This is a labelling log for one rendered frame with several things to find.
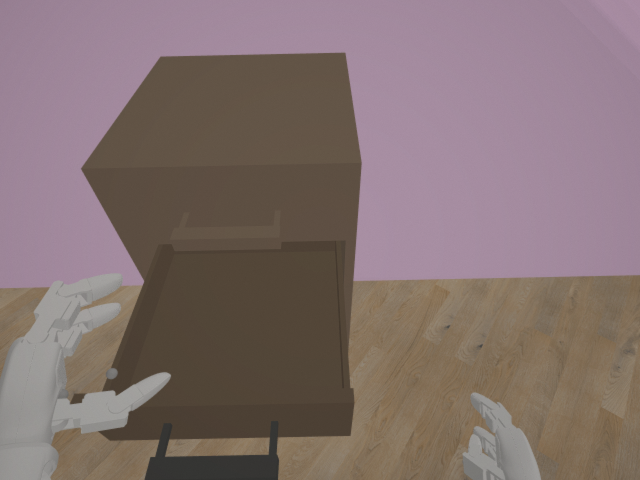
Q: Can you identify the cabinet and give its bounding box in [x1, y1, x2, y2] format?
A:
[81, 53, 362, 349]

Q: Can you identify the robot left hand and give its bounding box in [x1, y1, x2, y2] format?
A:
[0, 273, 171, 446]

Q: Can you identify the robot left forearm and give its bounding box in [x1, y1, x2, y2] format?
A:
[0, 442, 59, 480]

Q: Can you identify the drawer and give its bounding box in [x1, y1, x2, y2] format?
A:
[70, 241, 354, 441]

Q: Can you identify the handle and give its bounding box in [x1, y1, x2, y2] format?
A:
[144, 421, 279, 480]
[170, 226, 282, 251]

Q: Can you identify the robot right hand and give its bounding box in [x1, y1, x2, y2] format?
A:
[463, 392, 541, 480]

